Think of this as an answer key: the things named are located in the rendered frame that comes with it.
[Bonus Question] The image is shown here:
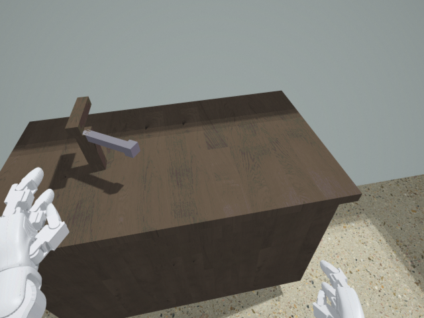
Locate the left robot forearm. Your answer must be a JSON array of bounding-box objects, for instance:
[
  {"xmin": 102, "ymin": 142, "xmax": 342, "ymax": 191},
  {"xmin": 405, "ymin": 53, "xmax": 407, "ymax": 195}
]
[{"xmin": 0, "ymin": 266, "xmax": 46, "ymax": 318}]

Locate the counter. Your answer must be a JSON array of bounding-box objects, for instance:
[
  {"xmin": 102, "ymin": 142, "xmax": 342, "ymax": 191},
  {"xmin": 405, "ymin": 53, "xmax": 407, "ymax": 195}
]
[{"xmin": 0, "ymin": 91, "xmax": 362, "ymax": 318}]

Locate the tap lever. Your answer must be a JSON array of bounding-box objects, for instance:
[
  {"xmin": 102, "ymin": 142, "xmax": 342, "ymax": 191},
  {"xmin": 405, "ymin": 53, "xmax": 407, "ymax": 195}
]
[{"xmin": 82, "ymin": 131, "xmax": 140, "ymax": 158}]

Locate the robot left hand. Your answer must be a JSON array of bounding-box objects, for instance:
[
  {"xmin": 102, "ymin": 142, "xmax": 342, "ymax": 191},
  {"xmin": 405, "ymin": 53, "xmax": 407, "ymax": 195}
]
[{"xmin": 0, "ymin": 168, "xmax": 69, "ymax": 272}]

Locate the robot right hand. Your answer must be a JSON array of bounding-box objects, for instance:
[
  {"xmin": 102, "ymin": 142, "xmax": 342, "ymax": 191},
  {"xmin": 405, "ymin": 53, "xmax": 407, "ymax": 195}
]
[{"xmin": 313, "ymin": 260, "xmax": 365, "ymax": 318}]

